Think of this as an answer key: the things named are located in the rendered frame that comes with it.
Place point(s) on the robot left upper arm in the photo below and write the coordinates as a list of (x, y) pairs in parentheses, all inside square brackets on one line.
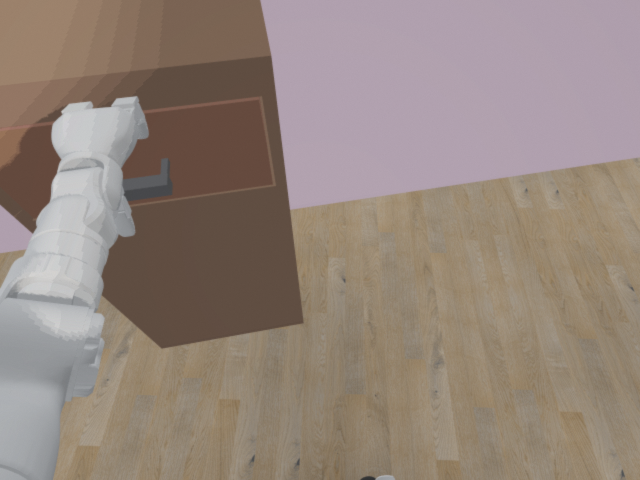
[(49, 353)]

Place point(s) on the handle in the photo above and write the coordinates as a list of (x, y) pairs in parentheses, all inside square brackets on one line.
[(149, 186)]

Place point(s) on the left robot hand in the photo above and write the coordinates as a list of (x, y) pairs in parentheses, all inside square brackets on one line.
[(111, 131)]

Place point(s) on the cabinet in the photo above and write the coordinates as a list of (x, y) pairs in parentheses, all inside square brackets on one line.
[(201, 267)]

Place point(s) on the drawer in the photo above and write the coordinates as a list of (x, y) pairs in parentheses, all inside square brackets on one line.
[(212, 147)]

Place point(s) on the left robot forearm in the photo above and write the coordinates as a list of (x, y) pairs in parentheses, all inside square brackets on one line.
[(68, 250)]

